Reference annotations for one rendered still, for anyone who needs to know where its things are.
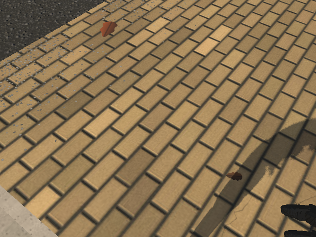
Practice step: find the robot right hand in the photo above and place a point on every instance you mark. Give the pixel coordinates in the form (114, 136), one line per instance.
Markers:
(300, 212)

